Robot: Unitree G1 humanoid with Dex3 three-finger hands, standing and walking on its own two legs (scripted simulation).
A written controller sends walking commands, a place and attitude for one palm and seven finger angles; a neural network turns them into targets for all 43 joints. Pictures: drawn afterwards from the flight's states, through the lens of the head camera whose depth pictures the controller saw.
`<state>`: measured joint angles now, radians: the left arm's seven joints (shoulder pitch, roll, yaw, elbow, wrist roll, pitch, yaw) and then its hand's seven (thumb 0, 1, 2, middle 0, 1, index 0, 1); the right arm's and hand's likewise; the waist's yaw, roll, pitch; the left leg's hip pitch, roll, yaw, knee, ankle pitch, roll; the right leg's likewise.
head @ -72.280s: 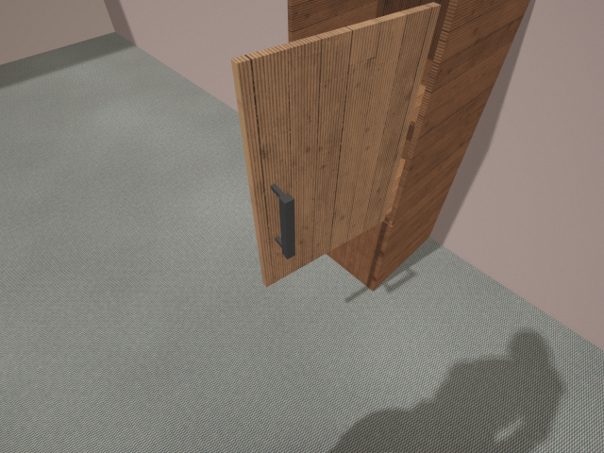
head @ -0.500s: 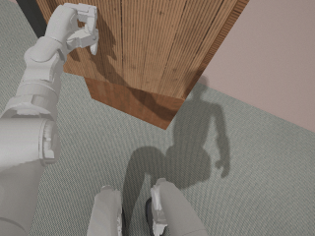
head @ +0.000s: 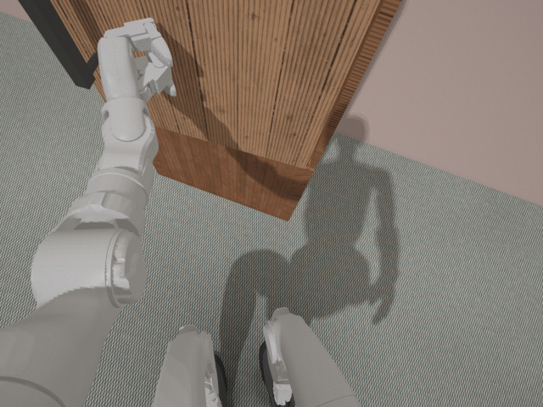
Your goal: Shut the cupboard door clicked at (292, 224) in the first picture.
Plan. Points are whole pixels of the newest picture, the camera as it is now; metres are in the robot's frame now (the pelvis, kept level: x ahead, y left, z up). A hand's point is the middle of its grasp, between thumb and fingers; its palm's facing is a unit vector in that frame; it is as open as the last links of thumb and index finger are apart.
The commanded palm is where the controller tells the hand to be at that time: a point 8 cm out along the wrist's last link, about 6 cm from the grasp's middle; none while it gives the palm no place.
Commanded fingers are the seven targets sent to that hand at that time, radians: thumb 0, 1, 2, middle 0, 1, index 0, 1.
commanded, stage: pull the fist back off the door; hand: left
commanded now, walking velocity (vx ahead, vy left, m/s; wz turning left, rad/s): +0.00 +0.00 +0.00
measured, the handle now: (63, 24) +0.65 +0.18 +0.06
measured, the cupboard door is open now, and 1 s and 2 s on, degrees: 5 5 5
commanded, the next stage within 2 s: draw the hand back to the body in 0.54 s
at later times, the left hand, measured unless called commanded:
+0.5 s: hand (174, 126) +0.48 +0.05 +0.06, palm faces +0.03 -1.00 -0.03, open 3.1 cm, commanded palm +0.46 +0.10 +0.07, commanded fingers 0.00 0.90 0.90 -1.30 -1.50 -1.30 -1.50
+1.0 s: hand (87, 154) +0.40 +0.12 +0.14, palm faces +0.07 -1.00 -0.04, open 3.1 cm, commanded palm +0.37 +0.17 +0.15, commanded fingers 0.00 0.90 0.90 -1.30 -1.50 -1.30 -1.50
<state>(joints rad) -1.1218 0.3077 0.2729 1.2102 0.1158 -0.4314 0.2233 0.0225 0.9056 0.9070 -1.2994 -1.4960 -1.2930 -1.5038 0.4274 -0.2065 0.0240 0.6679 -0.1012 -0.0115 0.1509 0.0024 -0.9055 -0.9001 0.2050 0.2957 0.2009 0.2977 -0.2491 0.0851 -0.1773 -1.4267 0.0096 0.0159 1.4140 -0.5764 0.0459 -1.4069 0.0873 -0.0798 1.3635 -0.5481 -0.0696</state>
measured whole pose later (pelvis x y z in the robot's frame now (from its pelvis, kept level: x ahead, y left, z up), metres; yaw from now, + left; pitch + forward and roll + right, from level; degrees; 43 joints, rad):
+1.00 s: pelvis +0.02 -0.01 +0.09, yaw +2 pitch +17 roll +0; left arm -0.34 0.15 0.07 0.62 -0.13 -0.41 0.05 0.02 0.90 0.90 -1.30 -1.50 -1.30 -1.50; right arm 0.37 -0.24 0.01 0.60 0.03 0.08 0.04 0.01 -0.91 -0.90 0.20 0.30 0.20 0.30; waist -0.05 0.04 -0.16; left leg -0.84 -0.02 0.03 1.01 -0.46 0.03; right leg -0.84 0.07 -0.03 1.00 -0.46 -0.07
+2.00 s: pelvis +0.04 +0.02 +0.16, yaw +4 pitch -3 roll -1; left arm 0.48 0.37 0.37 -0.38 -0.09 -0.04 0.11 0.01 0.90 0.90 -0.29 -0.38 -0.28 -0.39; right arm 0.21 -0.25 0.03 0.60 0.03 -0.04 -0.05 0.01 -0.90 -0.90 0.20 0.30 0.20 0.30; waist 0.07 0.09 -0.02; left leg -0.14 -0.07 0.00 0.45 -0.26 0.07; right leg -0.11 0.03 -0.03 0.41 -0.26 -0.02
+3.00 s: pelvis -0.01 +0.03 +0.15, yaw +2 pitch +1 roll -1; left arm 0.57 0.43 0.41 -0.46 -0.05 -0.17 0.13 0.01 0.89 0.90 -0.22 -0.30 -0.21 -0.31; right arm 0.20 -0.24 0.01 0.54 0.02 0.03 -0.09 0.01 -0.90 -0.90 0.21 0.30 0.20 0.30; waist 0.00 0.02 -0.03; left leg -0.35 -0.06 0.04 0.55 -0.22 0.09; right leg -0.34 0.03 0.00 0.54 -0.22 -0.01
